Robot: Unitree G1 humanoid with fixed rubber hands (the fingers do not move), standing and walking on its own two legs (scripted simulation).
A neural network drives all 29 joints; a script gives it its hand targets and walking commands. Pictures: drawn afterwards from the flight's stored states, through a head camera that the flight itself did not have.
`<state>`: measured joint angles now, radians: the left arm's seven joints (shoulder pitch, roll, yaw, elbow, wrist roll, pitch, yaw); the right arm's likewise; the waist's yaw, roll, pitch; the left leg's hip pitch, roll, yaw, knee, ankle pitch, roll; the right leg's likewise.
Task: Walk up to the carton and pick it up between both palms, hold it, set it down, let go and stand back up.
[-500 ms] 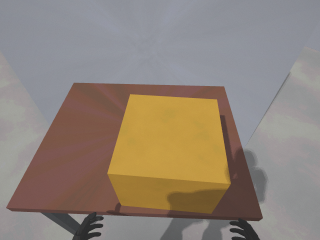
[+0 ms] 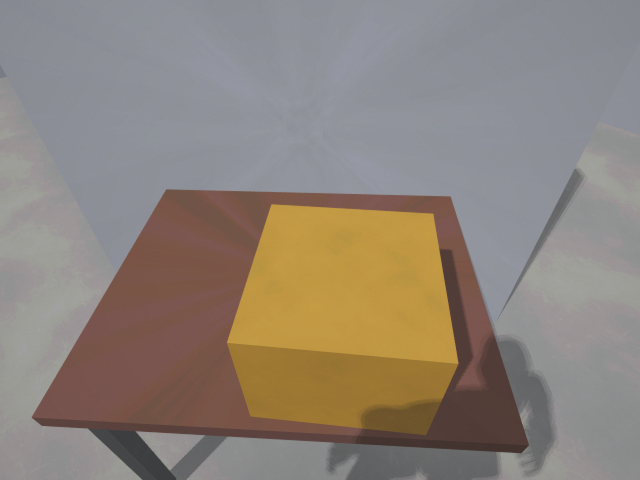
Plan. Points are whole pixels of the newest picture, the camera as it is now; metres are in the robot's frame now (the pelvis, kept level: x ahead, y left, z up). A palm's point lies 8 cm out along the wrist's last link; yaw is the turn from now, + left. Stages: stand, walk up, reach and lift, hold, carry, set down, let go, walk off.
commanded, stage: stand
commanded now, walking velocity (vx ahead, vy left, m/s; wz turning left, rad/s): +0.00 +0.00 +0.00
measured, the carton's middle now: (344, 312) +0.42 -0.02 -0.08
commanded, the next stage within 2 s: none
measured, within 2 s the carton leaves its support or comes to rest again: neither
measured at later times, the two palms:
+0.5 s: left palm out of the picture +0.01 +0.28 -0.13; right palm out of the picture +0.02 -0.27 -0.13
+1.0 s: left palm out of the picture +0.04 +0.29 -0.12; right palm out of the picture +0.04 -0.27 -0.13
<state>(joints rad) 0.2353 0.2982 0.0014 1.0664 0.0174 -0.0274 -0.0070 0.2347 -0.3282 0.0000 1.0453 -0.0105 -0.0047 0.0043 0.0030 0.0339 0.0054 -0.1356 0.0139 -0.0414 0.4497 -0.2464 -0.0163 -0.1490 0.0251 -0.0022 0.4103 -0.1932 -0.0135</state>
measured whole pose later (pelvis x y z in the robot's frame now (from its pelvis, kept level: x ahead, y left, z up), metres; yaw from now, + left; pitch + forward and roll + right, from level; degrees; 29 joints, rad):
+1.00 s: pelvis -0.01 +0.01 +0.00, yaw +1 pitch -4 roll +0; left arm 0.15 0.28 0.00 1.12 0.00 -0.01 0.00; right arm 0.18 -0.33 0.00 1.10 0.00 0.00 0.00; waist 0.00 0.03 0.07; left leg -0.13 -0.01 -0.05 0.41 -0.21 0.00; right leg -0.14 0.00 0.00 0.39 -0.18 0.01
